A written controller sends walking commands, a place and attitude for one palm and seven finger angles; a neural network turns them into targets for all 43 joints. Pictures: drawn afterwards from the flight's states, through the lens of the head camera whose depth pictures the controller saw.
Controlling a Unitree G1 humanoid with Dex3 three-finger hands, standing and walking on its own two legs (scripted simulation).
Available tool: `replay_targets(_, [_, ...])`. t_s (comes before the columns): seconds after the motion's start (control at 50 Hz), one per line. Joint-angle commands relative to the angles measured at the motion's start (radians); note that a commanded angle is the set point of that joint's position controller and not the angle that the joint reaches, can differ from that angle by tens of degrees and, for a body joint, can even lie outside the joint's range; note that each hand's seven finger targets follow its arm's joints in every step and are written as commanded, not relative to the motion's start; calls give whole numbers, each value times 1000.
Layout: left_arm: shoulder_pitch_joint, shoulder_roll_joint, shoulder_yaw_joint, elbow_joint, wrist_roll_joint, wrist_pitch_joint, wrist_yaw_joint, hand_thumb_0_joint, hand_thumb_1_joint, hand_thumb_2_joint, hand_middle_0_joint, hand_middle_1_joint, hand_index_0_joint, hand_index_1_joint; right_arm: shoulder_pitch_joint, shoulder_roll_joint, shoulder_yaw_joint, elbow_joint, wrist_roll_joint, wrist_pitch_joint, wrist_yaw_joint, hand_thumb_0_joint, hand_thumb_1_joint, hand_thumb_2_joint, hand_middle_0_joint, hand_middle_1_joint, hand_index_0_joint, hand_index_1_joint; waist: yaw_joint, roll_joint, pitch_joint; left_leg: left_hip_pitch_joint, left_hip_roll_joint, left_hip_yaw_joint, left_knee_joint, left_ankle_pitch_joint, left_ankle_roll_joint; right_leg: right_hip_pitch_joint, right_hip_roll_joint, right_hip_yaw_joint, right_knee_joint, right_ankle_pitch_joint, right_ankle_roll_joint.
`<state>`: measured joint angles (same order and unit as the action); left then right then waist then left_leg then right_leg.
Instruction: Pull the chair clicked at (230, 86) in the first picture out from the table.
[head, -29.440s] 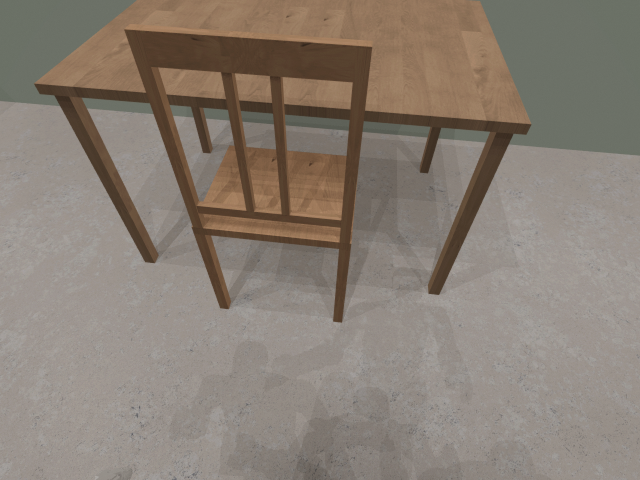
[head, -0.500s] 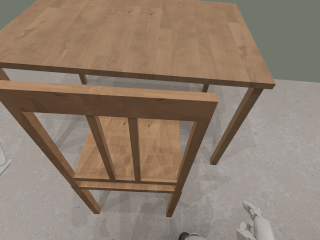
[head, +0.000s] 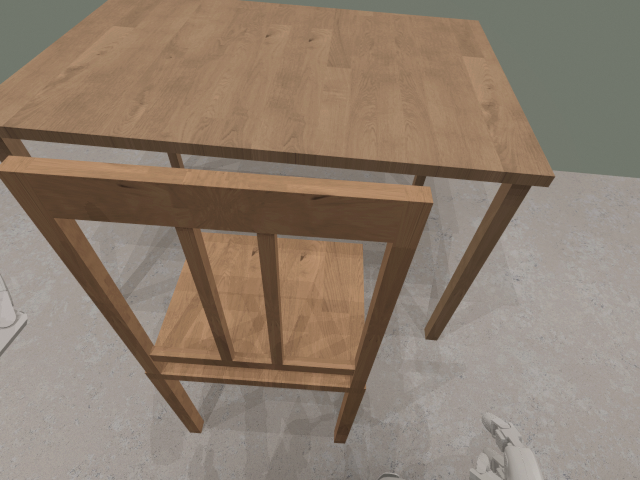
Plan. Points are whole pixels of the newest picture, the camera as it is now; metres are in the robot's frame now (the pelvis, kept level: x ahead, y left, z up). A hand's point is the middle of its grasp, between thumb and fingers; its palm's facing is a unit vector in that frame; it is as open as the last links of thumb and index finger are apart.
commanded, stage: step back with the hand held close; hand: left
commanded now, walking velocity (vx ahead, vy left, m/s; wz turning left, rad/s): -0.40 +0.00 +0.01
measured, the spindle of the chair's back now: (211, 304) +0.36 +0.19 -0.04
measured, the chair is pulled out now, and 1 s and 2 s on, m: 0.19 0.19 0.19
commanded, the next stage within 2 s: stop stepping back and stand still in 0.70 s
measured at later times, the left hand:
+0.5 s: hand out of the picture +0.12 +0.27 +0.18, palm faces +0.38 -0.77 -0.51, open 7.4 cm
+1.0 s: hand out of the picture +0.01 +0.26 +0.17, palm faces +0.35 -0.81 -0.47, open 7.4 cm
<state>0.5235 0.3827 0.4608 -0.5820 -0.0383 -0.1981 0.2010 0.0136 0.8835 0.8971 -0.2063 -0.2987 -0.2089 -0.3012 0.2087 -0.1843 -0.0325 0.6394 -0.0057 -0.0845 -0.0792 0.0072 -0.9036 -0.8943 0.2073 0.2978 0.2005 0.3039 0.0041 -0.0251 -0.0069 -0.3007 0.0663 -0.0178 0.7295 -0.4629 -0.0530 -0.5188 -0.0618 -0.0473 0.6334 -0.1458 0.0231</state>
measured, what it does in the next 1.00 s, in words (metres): walks backwards: right foot, then right foot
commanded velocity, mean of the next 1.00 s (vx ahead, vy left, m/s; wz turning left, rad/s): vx -0.25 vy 0.01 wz -0.01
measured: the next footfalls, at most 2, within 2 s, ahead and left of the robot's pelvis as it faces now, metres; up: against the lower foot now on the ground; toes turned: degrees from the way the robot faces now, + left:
right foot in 0.22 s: +0.06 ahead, -0.13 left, +0.00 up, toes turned -3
right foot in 0.70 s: -0.09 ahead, -0.14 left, +0.00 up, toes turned -4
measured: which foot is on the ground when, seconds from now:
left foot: down 0.00-0.72, up 0.74-0.92, down 0.94-1.00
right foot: down 0.00-0.12, up 0.14-0.20, down 0.22-0.48, up 0.50-0.68, down 0.70-1.00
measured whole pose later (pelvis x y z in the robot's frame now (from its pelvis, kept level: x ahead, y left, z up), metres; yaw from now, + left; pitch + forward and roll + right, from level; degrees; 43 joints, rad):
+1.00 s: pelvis -0.19 +0.00 +0.01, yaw -1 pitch +0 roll +0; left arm 0.65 0.46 0.42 -0.54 -0.05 -0.17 0.17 0.01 0.88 0.90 -0.21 -0.30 -0.21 -0.30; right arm 0.24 -0.21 -0.03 0.65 0.01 -0.10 -0.09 0.01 -0.91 -0.89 0.21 0.30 0.20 0.30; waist -0.05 -0.07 -0.02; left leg -0.29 0.03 0.07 0.58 -0.29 0.01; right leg -0.41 -0.05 -0.02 0.65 -0.33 0.02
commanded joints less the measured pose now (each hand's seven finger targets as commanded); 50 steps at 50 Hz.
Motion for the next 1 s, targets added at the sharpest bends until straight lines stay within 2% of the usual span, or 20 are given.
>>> replay_targets(0.0, [-4,226,123,-162,9,-35,17,0,900,900,-200,-300,-200,-300,-69,-133,-43,-137,4,-29,-6,0,-900,-900,200,300,200,300,-11,-150,-166,-81,-50,55,-45,-21,47,237,-239,226,-306,103,-103])
replay_targets(0.04, [47,249,157,-157,8,-29,22,0,900,900,-200,-300,-200,-300,-93,-137,-40,-143,10,-14,-10,0,-900,-900,200,300,200,300,-4,-80,-167,-60,-19,38,-195,11,66,219,-186,166,-292,-81,-74])
replay_targets(0.12, [60,201,162,-197,12,-66,17,0,900,900,-200,-300,-200,-300,-141,-146,-48,-170,5,-33,-15,0,-900,-900,200,300,200,300,-7,275,-112,-264,185,-131,-356,258,145,289,34,7,125,-4,2])
replay_targets(0.2, [40,171,108,-240,-11,-67,4,0,900,900,-200,-300,-200,-300,-98,-146,-58,-145,2,-79,-5,0,-900,-900,200,300,200,300,2,212,-108,-79,189,-86,-212,601,114,182,9,43,40,-58,-21])
replay_targets(0.28, [-19,193,70,-187,-8,-62,1,0,900,900,-200,-300,-200,-300,-70,-147,-56,-111,5,-78,3,0,-900,-900,200,300,200,300,-29,-63,-183,-82,-4,40,45,327,20,300,-245,262,-180,644,-143])
replay_targets(0.32, [21,220,94,-172,-11,-44,4,0,900,900,-200,-300,-200,-300,-107,-126,-57,-130,15,-65,-2,0,-900,-900,200,300,200,300,0,-196,-200,-109,-42,-6,163,-59,34,302,-325,302,-272,497,-187])
replay_targets(0.4, [143,218,136,-173,-15,-38,-5,0,900,900,-200,-300,-200,-300,-128,-94,-18,-143,21,-19,-6,0,-900,-900,200,300,200,300,-14,-114,-189,21,-14,49,-229,138,45,225,-192,122,-169,300,-94])
replay_targets(0.42, [148,227,144,-204,-22,-54,-8,0,900,900,-200,-300,-200,-300,-136,-110,-28,-144,20,-17,-11,0,-900,-900,200,300,200,300,-13,-31,-185,68,38,20,-322,283,66,196,-125,74,-81,251,-48])
replay_targets(0.44, [142,236,152,-248,-21,-68,-9,0,900,900,-200,-300,-200,-300,-157,-140,-42,-154,15,-28,-17,0,-900,-900,200,300,200,300,-4,157,-170,55,202,-180,-384,438,135,105,-27,24,51,47,0])
replay_targets(0.46, [113,237,155,-283,-20,-77,-7,0,900,900,-200,-300,-200,-300,-144,-127,-46,-154,1,-46,-12,0,-900,-900,200,300,200,300,-13,313,-170,10,313,-233,-399,592,187,57,54,24,252,-324,14])
replay_targets(0.48, [99,233,149,-291,-26,-86,-8,0,900,900,-200,-300,-200,-300,-114,-124,-52,-137,-5,-73,-7,0,-900,-900,200,300,200,300,-18,289,-165,-51,326,-177,-397,585,206,67,83,70,442,-382,4])
replay_targets(0.6, [38,168,78,-252,-27,-62,-14,0,900,900,-200,-300,-200,-300,-64,-151,-60,-107,5,-135,26,0,-900,-900,200,300,200,300,8,301,-143,79,252,-52,-242,662,132,117,19,48,51,-230,-19])
replay_targets(0.66, [10,179,64,-179,-20,-56,-32,0,900,900,-200,-300,-200,-300,-95,-160,-37,-113,3,-133,29,0,-900,-900,200,300,200,300,14,211,-84,-89,202,-65,-203,255,108,262,13,24,-174,-57,-20])
replay_targets(0.68, [-16,210,82,-167,-13,-63,-35,0,900,900,-200,-300,-200,-300,-98,-152,-34,-114,5,-131,28,0,-900,-900,200,300,200,300,8,87,-63,-107,143,-20,-117,115,81,230,-39,62,-261,4,-38])
replay_targets(0.72, [-72,267,120,-141,-26,-69,-29,0,900,900,-200,-300,-200,-300,-109,-112,-30,-120,8,-122,21,0,-900,-900,200,300,200,300,3,-235,-57,-183,-41,60,245,-70,12,117,-332,415,-422,66,-197])
replay_targets(0.74, [-64,250,91,-140,-27,-60,-34,0,900,900,-200,-300,-200,-300,-107,-138,-52,-105,16,-123,25,0,-900,-900,200,300,200,300,14,-277,-119,-177,-76,-9,427,-81,14,137,-361,430,-430,122,-245])
replay_targets(0.8, [100,216,109,-104,-12,-39,-25,0,900,900,-200,-300,-200,-300,-139,-88,-10,-136,22,-62,14,0,-900,-900,200,300,200,300,-18,-148,-184,-141,-6,-8,231,12,15,264,-235,167,-211,342,-179])
replay_targets(0.88, [147,215,97,-139,-14,-37,-6,0,900,900,-200,-300,-200,-300,-93,-129,-15,-163,26,-46,-11,0,-900,-900,200,300,200,300,-38,-12,-159,89,-20,85,-294,107,60,181,-131,109,-208,-178,-75])
replay_targets(0.94, [103,246,102,-234,-5,-48,5,0,900,900,-200,-300,-200,-300,-75,-170,-33,-173,20,-84,-20,0,-900,-900,200,300,200,300,-27,291,-79,62,219,-213,-458,189,178,103,52,0,62,-312,1])
replay_targets(0.98, [53,261,101,-260,1,-41,0,0,900,900,-200,-300,-200,-300,-112,-150,-23,-151,7,-97,-13,0,-900,-900,200,300,200,300,-26,387,-44,-92,205,-203,-510,48,183,142,41,41,203,-350,-7])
